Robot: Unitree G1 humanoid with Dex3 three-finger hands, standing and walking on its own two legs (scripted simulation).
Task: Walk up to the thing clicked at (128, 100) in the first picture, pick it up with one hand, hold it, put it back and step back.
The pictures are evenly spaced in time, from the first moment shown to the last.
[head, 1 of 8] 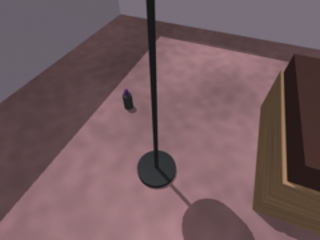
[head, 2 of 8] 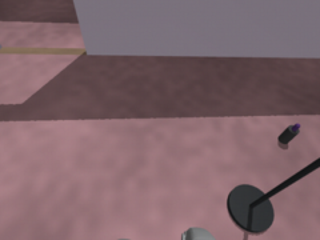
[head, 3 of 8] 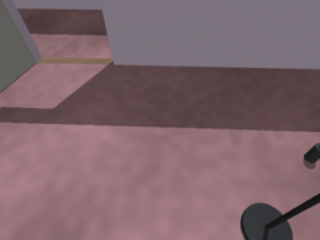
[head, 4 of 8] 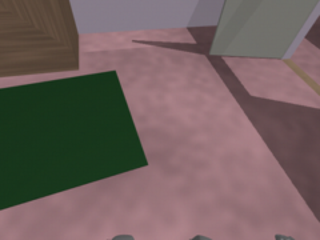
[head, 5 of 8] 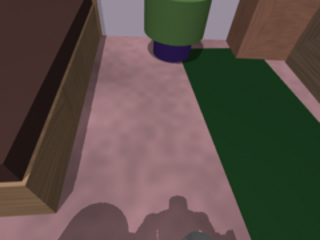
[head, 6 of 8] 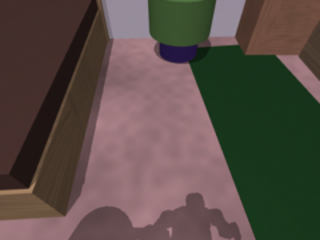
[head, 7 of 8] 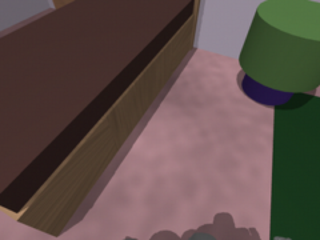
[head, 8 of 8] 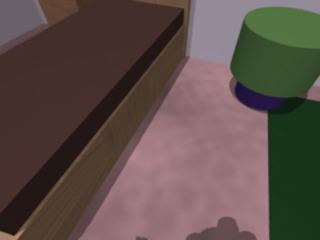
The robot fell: no
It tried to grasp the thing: no
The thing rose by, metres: 0.00
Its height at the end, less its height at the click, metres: +0.00
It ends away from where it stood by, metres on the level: 0.00
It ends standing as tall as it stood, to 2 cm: yes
